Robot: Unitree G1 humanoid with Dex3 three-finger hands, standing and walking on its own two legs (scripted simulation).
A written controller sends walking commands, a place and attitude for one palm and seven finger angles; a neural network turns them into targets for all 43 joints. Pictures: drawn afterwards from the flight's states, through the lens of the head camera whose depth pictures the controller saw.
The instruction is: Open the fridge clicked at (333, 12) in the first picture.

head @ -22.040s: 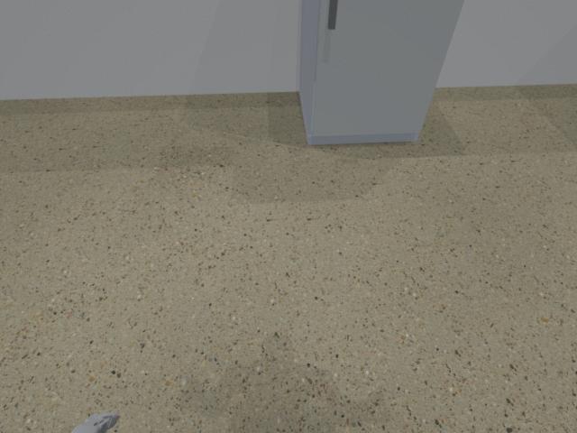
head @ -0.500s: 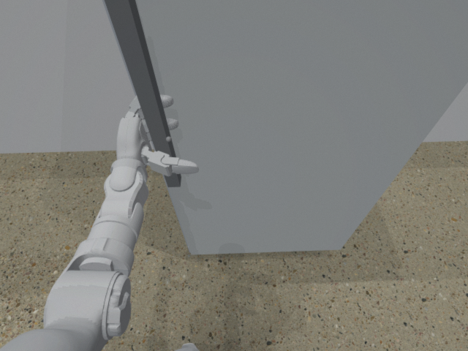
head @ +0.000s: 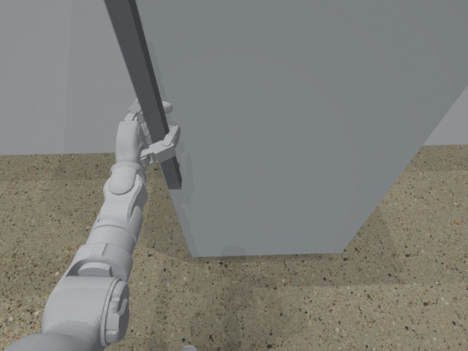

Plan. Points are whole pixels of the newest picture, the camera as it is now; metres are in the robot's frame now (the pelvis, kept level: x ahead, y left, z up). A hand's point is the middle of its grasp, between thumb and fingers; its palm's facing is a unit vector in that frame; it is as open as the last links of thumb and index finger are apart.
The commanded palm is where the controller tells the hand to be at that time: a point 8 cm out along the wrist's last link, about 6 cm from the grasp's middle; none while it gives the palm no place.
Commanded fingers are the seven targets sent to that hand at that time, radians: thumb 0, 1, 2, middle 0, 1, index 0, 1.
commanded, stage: grip the handle and tug to test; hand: left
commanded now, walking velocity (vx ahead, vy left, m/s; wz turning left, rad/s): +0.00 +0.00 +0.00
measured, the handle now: (156, 106) +0.50 +0.13 +0.15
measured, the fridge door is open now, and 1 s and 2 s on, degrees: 0 1 16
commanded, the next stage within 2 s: pull the door a little, standing still in 0.80 s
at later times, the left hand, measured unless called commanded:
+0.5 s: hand (167, 143) +0.44 +0.11 +0.11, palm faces +0.00 -1.00 +0.00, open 6.4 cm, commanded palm +0.40 +0.16 +0.11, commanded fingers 0.00 0.90 0.90 -0.45 -1.40 -0.45 -1.40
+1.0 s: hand (167, 148) +0.43 +0.11 +0.11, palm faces -0.03 -1.00 +0.01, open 6.5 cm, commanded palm +0.39 +0.16 +0.11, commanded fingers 0.00 0.90 0.90 -0.45 -1.40 -0.45 -1.40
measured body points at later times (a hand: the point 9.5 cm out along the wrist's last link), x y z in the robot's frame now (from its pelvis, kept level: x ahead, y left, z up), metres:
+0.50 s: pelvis +0.01 +0.00 +0.00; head +0.05 -0.02 +0.45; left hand +0.44 +0.16 +0.12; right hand +0.07 -0.26 -0.12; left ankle +0.04 +0.12 -0.71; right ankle -0.05 -0.08 -0.71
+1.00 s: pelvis +0.06 +0.01 +0.02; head +0.09 -0.01 +0.46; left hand +0.43 +0.16 +0.12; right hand +0.15 -0.24 -0.10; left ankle +0.04 +0.12 -0.70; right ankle -0.05 -0.08 -0.70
